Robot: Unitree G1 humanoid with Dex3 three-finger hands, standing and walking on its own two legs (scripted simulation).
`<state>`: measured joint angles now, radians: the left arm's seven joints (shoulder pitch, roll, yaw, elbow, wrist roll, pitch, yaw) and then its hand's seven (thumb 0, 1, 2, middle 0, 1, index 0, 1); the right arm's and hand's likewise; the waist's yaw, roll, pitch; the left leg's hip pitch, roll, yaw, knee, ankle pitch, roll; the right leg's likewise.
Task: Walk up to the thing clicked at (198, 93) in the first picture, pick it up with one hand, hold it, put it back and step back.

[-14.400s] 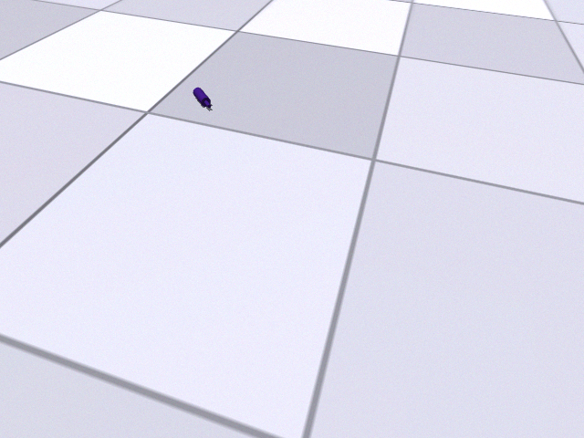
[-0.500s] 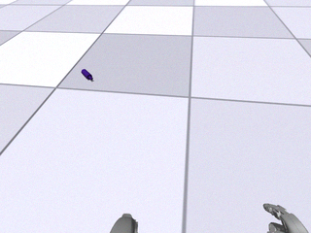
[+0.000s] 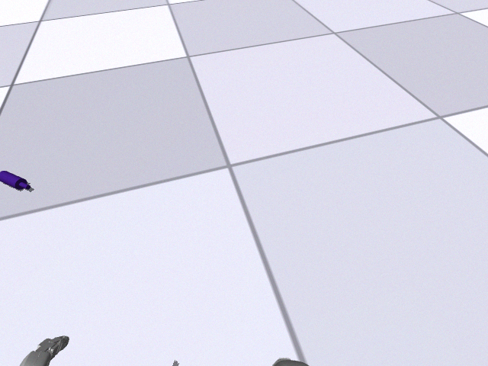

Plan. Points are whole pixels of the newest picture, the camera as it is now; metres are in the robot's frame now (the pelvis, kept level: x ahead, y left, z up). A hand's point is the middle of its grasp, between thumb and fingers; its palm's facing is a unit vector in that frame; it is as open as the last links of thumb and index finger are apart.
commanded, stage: walk up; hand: left
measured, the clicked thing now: (15, 181) +1.30 +1.16 -0.73
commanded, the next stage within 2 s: none
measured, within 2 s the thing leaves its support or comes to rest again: neither
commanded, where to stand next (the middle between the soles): +0.88 +1.17 m, yaw -32 degrees
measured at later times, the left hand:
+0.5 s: hand out of the picture +0.26 +0.55 -0.15, palm faces -0.16 -0.81 -0.57, open 7.4 cm
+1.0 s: hand out of the picture +0.53 +0.62 -0.10, palm faces -0.15 -0.80 -0.57, open 7.3 cm
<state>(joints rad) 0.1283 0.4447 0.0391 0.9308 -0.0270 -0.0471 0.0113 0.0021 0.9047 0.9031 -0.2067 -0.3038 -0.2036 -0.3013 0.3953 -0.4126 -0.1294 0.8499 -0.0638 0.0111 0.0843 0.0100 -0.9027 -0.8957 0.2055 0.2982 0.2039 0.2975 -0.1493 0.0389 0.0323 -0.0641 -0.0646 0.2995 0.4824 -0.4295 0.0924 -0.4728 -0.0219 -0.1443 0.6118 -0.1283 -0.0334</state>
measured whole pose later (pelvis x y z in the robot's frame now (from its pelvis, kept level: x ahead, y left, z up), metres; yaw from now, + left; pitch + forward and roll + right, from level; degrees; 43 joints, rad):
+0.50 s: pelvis +0.19 +0.22 -0.02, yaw -8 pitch +0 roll -1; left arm 0.32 0.53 0.09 1.01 0.03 -0.05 0.07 0.01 0.90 0.90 -0.21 -0.30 -0.21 -0.30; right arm 0.20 -0.46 -0.12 0.80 -0.06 0.02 0.12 0.00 -0.91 -0.90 0.20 0.30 0.20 0.30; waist -0.02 0.01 0.05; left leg -0.51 0.12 0.05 0.85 -0.33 -0.03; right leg -0.39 -0.14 0.13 0.95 -0.49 -0.04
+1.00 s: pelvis +0.35 +0.35 -0.01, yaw -15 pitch -3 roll -2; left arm 0.24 0.39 0.05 0.89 -0.01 -0.07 0.11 0.00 0.90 0.90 -0.21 -0.30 -0.21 -0.30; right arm 0.27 -0.41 -0.08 0.79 -0.06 0.09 0.09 0.01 -0.90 -0.90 0.21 0.30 0.20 0.30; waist -0.03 0.15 0.06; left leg -0.49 0.02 -0.03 1.25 -0.44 -0.07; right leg -0.35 -0.03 -0.12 0.65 -0.26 -0.05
